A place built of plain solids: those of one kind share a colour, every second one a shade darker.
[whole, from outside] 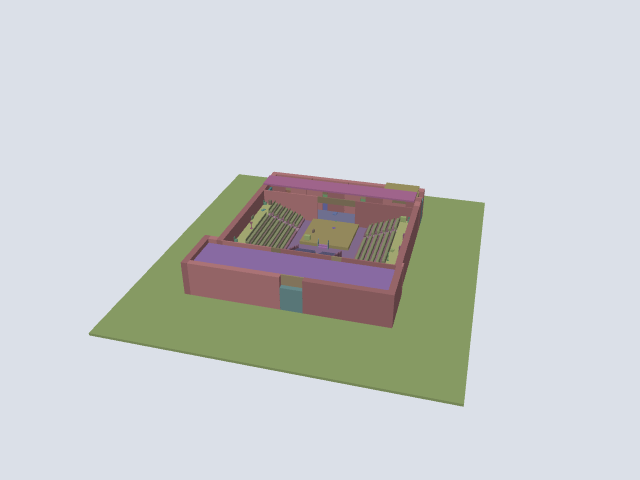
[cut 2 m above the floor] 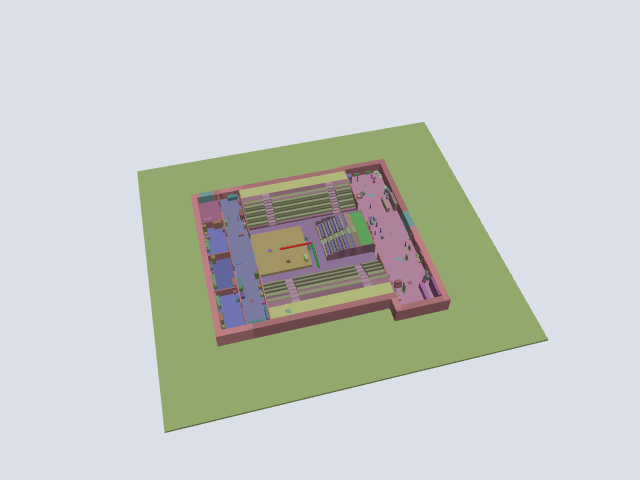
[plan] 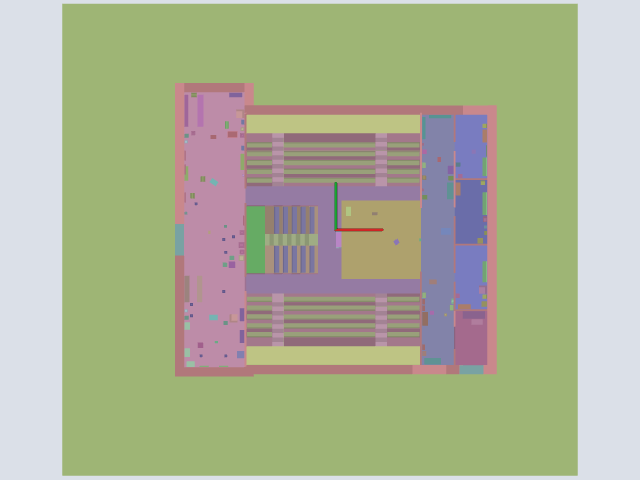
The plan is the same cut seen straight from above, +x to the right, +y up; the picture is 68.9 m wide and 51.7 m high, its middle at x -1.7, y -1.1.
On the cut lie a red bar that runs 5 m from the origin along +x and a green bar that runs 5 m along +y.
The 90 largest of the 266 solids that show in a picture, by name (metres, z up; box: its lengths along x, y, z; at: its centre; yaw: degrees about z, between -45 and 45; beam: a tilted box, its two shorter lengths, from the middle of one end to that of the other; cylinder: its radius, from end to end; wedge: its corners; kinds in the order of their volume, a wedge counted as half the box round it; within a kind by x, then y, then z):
{
 "ground_under_all_1": {"box": [55.54, 50.86, 0.4], "at": [-1.71, -1.07, -0.75]},
 "wall_1": {"box": [1.0, 13.03, 5.62], "at": [-16.83, -9.29, 2.21]},
 "wall_2": {"box": [1.0, 15.18, 5.62], "at": [-16.83, 8.21, 2.21]},
 "wall_3": {"box": [8.5, 1.0, 5.62], "at": [-13.07, -15.3, 2.21]},
 "wall_4": {"box": [8.5, 1.0, 5.62], "at": [-13.07, 15.3, 2.21]},
 "wall_5": {"box": [0.2, 8.15, 5.62], "at": [-9.72, -10.68, 2.21]},
 "wall_6": {"box": [0.2, 8.1, 5.62], "at": [-9.72, -10.65, 2.21]},
 "wall_7": {"box": [0.2, 7.95, 5.62], "at": [-9.72, -1.07, 2.21]},
 "wall_8": {"box": [0.2, 8.04, 5.62], "at": [-9.72, 8.47, 2.21]},
 "wall_9": {"box": [0.2, 8.15, 5.62], "at": [-9.72, 8.53, 2.21]},
 "wall_10": {"box": [1.0, 3.32, 5.62], "at": [-9.32, 14.14, 2.21]},
 "wall_11": {"box": [19.9, 1.0, 5.62], "at": [0.12, -15.05, 2.21]},
 "wall_12": {"box": [19.9, 1.0, 5.62], "at": [0.12, 12.9, 2.21]},
 "wall_13": {"box": [0.2, 10.25, 5.62], "at": [9.18, -9.63, 2.21]},
 "wall_14": {"box": [0.2, 10.25, 5.62], "at": [9.18, 7.48, 2.21]},
 "wall_15": {"box": [5.43, 1.0, 5.62], "at": [10.99, -15.05, 2.21]},
 "wall_16": {"box": [5.43, 1.0, 5.62], "at": [10.99, 12.9, 2.21]},
 "wall_17": {"box": [1.41, 1.0, 5.62], "at": [12.61, -15.05, 2.21]},
 "wall_18": {"box": [0.2, 3.15, 5.62], "at": [12.8, -3.07, 2.21]},
 "wall_19": {"box": [0.2, 6.1, 5.62], "at": [12.8, -1.6, 2.21]},
 "wall_20": {"box": [0.2, 3.15, 5.62], "at": [12.8, 3.98, 2.21]},
 "wall_21": {"box": [0.2, 6.1, 5.62], "at": [12.8, 5.45, 2.21]},
 "wall_22": {"box": [0.2, 3.15, 5.62], "at": [12.8, 11.03, 2.21]},
 "wall_23": {"box": [3.83, 0.2, 5.62], "at": [14.61, -8.65, 2.21]},
 "wall_24": {"box": [3.83, 0.2, 5.62], "at": [14.61, -1.6, 2.21]},
 "wall_25": {"box": [3.83, 0.2, 5.62], "at": [14.61, 5.45, 2.21]},
 "wall_26": {"box": [5.43, 1.0, 5.62], "at": [14.61, 12.9, 2.21]},
 "wall_27": {"box": [1.41, 1.0, 5.62], "at": [16.62, -15.05, 2.21]},
 "wall_28": {"box": [1.0, 7.8, 5.62], "at": [16.83, -11.65, 2.21]},
 "wall_29": {"box": [1.0, 8.85, 5.62], "at": [16.83, -5.12, 2.21]},
 "wall_30": {"box": [1.0, 8.85, 5.62], "at": [16.83, 1.93, 2.21]},
 "wall_31": {"box": [1.0, 8.85, 5.62], "at": [16.83, 8.97, 2.21]},
 "step_side_tier_1": {"box": [2.79, 0.95, 3.0], "at": [-8.23, -12.07, 0.9]},
 "step_side_tier_2": {"box": [2.79, 0.95, 2.6], "at": [-8.23, -11.12, 0.7]},
 "step_side_tier_3": {"box": [2.79, 0.95, 2.2], "at": [-8.23, -10.18, 0.5]},
 "step_side_tier_4": {"box": [2.79, 0.95, 1.8], "at": [-8.23, -9.22, 0.3]},
 "step_side_tier_5": {"box": [2.79, 0.95, 1.4], "at": [-8.23, -8.28, 0.1]},
 "step_side_tier_6": {"box": [2.79, 0.95, 1.4], "at": [-8.23, 6.12, 0.1]},
 "step_side_tier_7": {"box": [2.79, 0.95, 1.8], "at": [-8.23, 7.08, 0.3]},
 "step_side_tier_8": {"box": [2.79, 0.95, 2.2], "at": [-8.23, 8.03, 0.5]},
 "step_side_tier_9": {"box": [2.79, 0.95, 2.6], "at": [-8.23, 8.97, 0.7]},
 "step_side_tier_10": {"box": [2.79, 0.95, 3.0], "at": [-8.23, 9.93, 0.9]},
 "step_side_tier_11": {"box": [9.87, 0.95, 3.0], "at": [-0.66, -12.07, 0.9]},
 "step_side_tier_12": {"box": [9.87, 0.95, 2.6], "at": [-0.66, -11.12, 0.7]},
 "step_side_tier_13": {"box": [9.87, 0.95, 2.2], "at": [-0.66, -10.18, 0.5]},
 "step_side_tier_14": {"box": [9.87, 0.95, 1.8], "at": [-0.66, -9.22, 0.3]},
 "step_side_tier_15": {"box": [9.87, 0.95, 1.4], "at": [-0.66, -8.28, 0.1]},
 "step_side_tier_16": {"box": [9.87, 0.95, 1.0], "at": [-0.66, -7.33, -0.1]},
 "step_side_tier_17": {"box": [9.87, 0.95, 1.0], "at": [-0.66, 5.17, -0.1]},
 "step_side_tier_18": {"box": [9.87, 0.95, 1.4], "at": [-0.66, 6.12, 0.1]},
 "step_side_tier_19": {"box": [9.87, 0.95, 1.8], "at": [-0.66, 7.08, 0.3]},
 "step_side_tier_20": {"box": [9.87, 0.95, 2.2], "at": [-0.66, 8.03, 0.5]},
 "step_side_tier_21": {"box": [9.87, 0.95, 2.6], "at": [-0.66, 8.97, 0.7]},
 "step_side_tier_22": {"box": [9.87, 0.95, 3.0], "at": [-0.66, 9.93, 0.9]},
 "step_side_tier_23": {"box": [3.55, 0.95, 3.0], "at": [7.3, -12.07, 0.9]},
 "step_side_tier_24": {"box": [3.55, 0.95, 2.6], "at": [7.3, -11.12, 0.7]},
 "step_side_tier_25": {"box": [3.55, 0.95, 2.2], "at": [7.3, -10.18, 0.5]},
 "step_side_tier_26": {"box": [3.55, 0.95, 1.8], "at": [7.3, -9.22, 0.3]},
 "step_side_tier_27": {"box": [3.55, 0.95, 1.4], "at": [7.3, -8.28, 0.1]},
 "step_side_tier_28": {"box": [3.55, 0.95, 1.4], "at": [7.3, 6.12, 0.1]},
 "step_side_tier_29": {"box": [3.55, 0.95, 1.8], "at": [7.3, 7.08, 0.3]},
 "step_side_tier_30": {"box": [3.55, 0.95, 2.2], "at": [7.3, 8.03, 0.5]},
 "step_side_tier_31": {"box": [3.55, 0.95, 2.6], "at": [7.3, 8.97, 0.7]},
 "step_side_tier_32": {"box": [3.55, 0.95, 3.0], "at": [7.3, 9.93, 0.9]},
 "step_side_head_1": {"box": [18.7, 2.0, 3.0], "at": [-0.27, -13.55, 0.9]},
 "step_side_head_2": {"box": [18.7, 2.0, 3.0], "at": [-0.27, 11.4, 0.9]},
 "floor_gangway_1": {"box": [18.9, 11.55, 0.6], "at": [-0.28, -1.07, -0.3]},
 "floor_foyer_1": {"box": [6.7, 29.8, 0.6], "at": [-13.07, 0.0, -0.3]},
 "floor_backstage_1": {"box": [3.63, 27.15, 1.15], "at": [10.99, -1.07, -0.03]},
 "floor_dressing_1": {"box": [3.63, 7.05, 1.15], "at": [14.61, -5.12, -0.03]},
 "floor_dressing_2": {"box": [3.63, 7.05, 1.15], "at": [14.61, 1.93, -0.03]},
 "floor_dressing_3": {"box": [3.63, 7.05, 1.15], "at": [14.61, 8.97, -0.03]},
 "platform_thrust_1": {"box": [8.55, 8.45, 1.15], "at": [4.9, -1.07, -0.03]},
 "step_front_tier_1": {"box": [0.95, 2.98, 3.0], "at": [-7.15, -3.19, 0.9]},
 "step_front_tier_2": {"box": [0.95, 2.98, 3.0], "at": [-7.15, 1.04, 0.9]},
 "step_front_tier_3": {"box": [0.95, 2.98, 2.6], "at": [-6.2, -3.19, 0.7]},
 "step_front_tier_4": {"box": [0.95, 2.98, 2.6], "at": [-6.2, 1.04, 0.7]},
 "step_front_tier_5": {"box": [0.95, 2.98, 2.2], "at": [-5.25, -3.19, 0.5]},
 "step_front_tier_6": {"box": [0.95, 2.98, 2.2], "at": [-5.25, 1.04, 0.5]},
 "step_front_tier_7": {"box": [0.95, 2.98, 1.8], "at": [-4.3, -3.19, 0.3]},
 "step_front_tier_8": {"box": [0.95, 2.98, 1.8], "at": [-4.3, 1.04, 0.3]},
 "step_front_tier_9": {"box": [0.95, 2.98, 1.4], "at": [-3.35, -3.19, 0.1]},
 "step_front_tier_10": {"box": [0.95, 2.98, 1.4], "at": [-3.35, 1.04, 0.1]},
 "ceil_foyer_1": {"box": [6.7, 29.8, 0.3], "at": [-13.07, 0.0, 4.15]},
 "step_front_head_1": {"box": [2.0, 7.21, 3.0], "at": [-8.62, -1.08, 0.9]},
 "ceil_backstage_1": {"box": [3.63, 27.15, 0.3], "at": [10.99, -1.07, 6.2]},
 "floor_dock_1": {"box": [3.63, 6.0, 1.15], "at": [14.61, -11.65, -0.03]},
 "door_leaf_1": {"box": [0.97, 3.4, 3.87], "at": [-16.84, -1.08, 1.33]},
 "door_leaf_2": {"box": [2.6, 0.97, 4.42], "at": [14.61, -15.06, 1.61]},
 "ceil_dock_1": {"box": [3.63, 6.0, 0.3], "at": [14.61, -11.65, 5.7]}
}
